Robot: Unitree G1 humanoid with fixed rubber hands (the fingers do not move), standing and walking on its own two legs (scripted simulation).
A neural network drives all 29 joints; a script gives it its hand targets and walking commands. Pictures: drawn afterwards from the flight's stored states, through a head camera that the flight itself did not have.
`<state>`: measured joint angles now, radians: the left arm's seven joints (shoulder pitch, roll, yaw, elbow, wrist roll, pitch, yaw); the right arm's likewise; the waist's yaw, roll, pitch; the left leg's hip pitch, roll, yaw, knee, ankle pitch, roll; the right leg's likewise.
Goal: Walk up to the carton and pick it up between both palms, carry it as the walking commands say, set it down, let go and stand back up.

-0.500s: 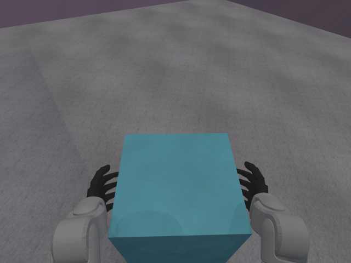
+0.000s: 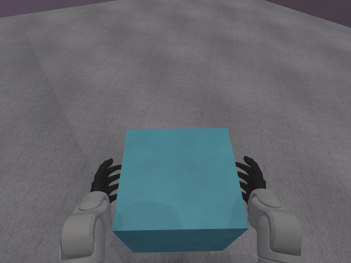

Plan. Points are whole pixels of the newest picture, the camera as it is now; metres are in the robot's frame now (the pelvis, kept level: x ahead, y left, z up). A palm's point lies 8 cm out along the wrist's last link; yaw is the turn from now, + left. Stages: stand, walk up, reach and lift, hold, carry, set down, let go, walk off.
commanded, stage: carry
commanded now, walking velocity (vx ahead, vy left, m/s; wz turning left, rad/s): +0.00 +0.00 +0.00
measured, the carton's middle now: (177, 194) +0.29 +0.00 +0.00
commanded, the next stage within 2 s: hold in 0.54 s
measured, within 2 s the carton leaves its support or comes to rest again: neither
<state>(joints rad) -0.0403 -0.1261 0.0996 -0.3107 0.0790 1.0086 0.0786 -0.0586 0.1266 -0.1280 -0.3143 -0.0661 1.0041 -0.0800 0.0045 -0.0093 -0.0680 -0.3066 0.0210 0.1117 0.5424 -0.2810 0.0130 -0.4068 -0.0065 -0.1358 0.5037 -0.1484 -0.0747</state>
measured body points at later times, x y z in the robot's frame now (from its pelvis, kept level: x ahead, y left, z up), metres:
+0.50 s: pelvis +0.01 +0.01 +0.00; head +0.00 +0.01 +0.45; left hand +0.28 +0.17 +0.05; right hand +0.29 -0.15 +0.06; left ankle +0.00 +0.11 -0.73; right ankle +0.07 -0.08 -0.73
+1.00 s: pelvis +0.01 +0.01 +0.01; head -0.01 +0.00 +0.46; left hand +0.29 +0.18 +0.03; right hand +0.29 -0.14 +0.04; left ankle +0.00 +0.11 -0.73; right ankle +0.07 -0.07 -0.73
